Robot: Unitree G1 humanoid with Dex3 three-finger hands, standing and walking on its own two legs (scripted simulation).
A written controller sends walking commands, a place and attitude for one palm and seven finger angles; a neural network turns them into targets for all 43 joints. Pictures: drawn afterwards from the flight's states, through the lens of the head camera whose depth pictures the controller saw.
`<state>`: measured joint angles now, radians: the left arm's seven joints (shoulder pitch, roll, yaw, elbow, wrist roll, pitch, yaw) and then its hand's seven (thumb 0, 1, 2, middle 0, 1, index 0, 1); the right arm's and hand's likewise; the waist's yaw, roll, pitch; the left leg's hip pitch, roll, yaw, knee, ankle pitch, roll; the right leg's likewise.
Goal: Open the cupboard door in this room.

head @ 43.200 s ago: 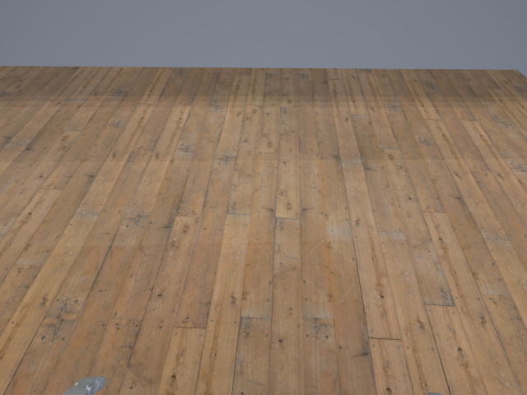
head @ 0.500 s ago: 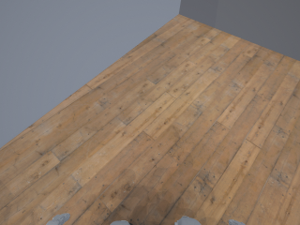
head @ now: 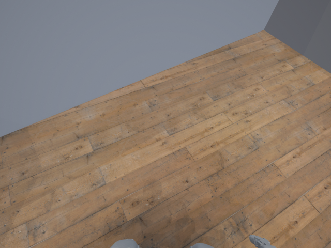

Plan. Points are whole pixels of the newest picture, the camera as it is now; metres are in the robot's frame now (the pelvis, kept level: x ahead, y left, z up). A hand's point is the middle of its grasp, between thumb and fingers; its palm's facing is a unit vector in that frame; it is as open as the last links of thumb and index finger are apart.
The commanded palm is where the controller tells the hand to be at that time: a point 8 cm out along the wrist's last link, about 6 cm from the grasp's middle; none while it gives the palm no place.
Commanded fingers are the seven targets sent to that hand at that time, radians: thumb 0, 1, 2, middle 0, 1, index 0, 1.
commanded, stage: turn to face it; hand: left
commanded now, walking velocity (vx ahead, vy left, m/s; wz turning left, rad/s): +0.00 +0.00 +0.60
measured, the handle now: out of the picture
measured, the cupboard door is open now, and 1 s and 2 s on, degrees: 46 46 46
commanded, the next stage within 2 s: none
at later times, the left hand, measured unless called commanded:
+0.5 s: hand out of the picture +0.05 +0.16 -0.13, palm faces +0.28 -0.92 -0.26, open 7.4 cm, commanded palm none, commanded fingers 0.00 0.90 0.90 -0.20 -0.30 -0.20 -0.30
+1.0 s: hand out of the picture +0.01 +0.18 -0.14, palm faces +0.57 -0.77 -0.29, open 7.4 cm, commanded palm none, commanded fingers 0.00 0.90 0.90 -0.20 -0.30 -0.20 -0.30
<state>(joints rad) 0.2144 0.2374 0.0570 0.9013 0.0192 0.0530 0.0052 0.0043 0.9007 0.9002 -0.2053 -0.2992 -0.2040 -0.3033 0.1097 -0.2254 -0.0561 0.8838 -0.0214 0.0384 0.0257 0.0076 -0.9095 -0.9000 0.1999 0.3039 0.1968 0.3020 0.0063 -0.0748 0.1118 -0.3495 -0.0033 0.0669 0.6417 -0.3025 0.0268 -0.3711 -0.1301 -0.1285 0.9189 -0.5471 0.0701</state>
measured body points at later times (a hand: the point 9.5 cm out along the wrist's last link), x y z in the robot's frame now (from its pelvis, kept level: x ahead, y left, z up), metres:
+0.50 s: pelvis +0.02 -0.05 +0.02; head +0.07 -0.05 +0.46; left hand +0.04 +0.21 -0.11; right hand +0.17 -0.29 -0.13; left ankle -0.04 +0.07 -0.65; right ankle +0.03 -0.17 -0.72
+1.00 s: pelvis +0.04 -0.07 +0.01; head +0.08 -0.04 +0.46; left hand -0.02 +0.22 -0.12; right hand +0.25 -0.23 -0.14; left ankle -0.01 +0.07 -0.72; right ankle +0.11 -0.18 -0.71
